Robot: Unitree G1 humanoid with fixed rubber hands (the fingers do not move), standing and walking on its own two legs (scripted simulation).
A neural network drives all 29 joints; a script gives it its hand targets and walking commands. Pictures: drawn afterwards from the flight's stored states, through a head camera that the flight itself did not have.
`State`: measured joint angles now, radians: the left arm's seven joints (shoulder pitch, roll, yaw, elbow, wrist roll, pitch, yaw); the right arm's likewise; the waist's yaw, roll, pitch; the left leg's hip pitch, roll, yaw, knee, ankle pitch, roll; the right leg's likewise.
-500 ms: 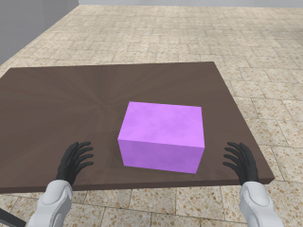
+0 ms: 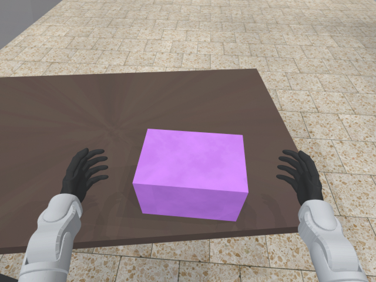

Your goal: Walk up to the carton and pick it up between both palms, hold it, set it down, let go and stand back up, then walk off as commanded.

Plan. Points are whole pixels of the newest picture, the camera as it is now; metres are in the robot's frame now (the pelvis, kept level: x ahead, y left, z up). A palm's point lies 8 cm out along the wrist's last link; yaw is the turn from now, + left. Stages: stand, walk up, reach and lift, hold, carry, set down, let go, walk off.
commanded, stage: reach and lift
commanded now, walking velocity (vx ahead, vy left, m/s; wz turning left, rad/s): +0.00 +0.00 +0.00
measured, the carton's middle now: (191, 174) +0.39 -0.01 -0.04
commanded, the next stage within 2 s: none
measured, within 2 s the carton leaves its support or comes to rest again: neither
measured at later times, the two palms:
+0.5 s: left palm (85, 143) +0.38 +0.22 +0.11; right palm (303, 158) +0.34 -0.23 +0.10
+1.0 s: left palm (99, 129) +0.43 +0.20 +0.11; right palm (293, 142) +0.38 -0.23 +0.10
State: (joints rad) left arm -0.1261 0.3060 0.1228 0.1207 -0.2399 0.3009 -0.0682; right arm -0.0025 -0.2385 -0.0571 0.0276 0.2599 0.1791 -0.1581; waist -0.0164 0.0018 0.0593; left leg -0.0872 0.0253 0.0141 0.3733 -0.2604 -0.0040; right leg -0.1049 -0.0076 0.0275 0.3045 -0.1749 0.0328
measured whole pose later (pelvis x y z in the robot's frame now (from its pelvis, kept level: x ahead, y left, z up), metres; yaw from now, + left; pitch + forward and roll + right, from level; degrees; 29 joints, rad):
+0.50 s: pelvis -0.01 +0.01 +0.00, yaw +0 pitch +3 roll -1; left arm -0.56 0.36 0.11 0.41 -0.24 0.42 -0.04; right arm -0.42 -0.31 -0.07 0.37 0.31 0.24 -0.12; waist -0.05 0.00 0.02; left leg -0.19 0.01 0.02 0.39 -0.24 0.01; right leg -0.20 -0.02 0.04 0.30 -0.14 0.04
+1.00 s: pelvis -0.01 -0.01 +0.00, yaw +2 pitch +9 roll -1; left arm -0.85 0.37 0.01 0.95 -0.25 0.16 -0.05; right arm -0.68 -0.25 -0.06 0.79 0.29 0.11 -0.14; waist -0.09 0.00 -0.09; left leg -0.36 0.03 -0.03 0.44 -0.24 -0.01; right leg -0.35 0.00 -0.01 0.34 -0.15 0.02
